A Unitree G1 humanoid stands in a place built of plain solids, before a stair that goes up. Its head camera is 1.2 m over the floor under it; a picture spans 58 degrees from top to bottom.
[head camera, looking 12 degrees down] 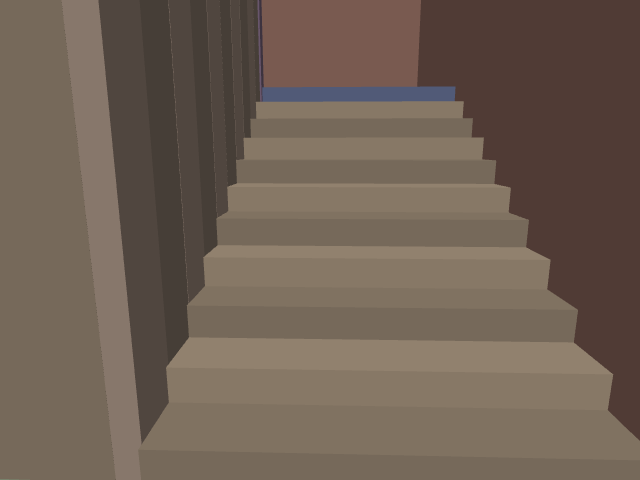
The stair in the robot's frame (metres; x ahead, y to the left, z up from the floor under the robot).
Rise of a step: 0.16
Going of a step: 0.29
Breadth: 1.80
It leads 2 degrees to the right of straight ahead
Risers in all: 11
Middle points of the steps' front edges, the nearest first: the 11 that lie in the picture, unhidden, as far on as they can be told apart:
1.31 -0.26 0.16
1.60 -0.27 0.32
1.89 -0.28 0.48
2.18 -0.29 0.64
2.47 -0.29 0.80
2.76 -0.30 0.96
3.05 -0.31 1.12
3.34 -0.32 1.28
3.63 -0.33 1.44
3.92 -0.34 1.60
4.21 -0.35 1.76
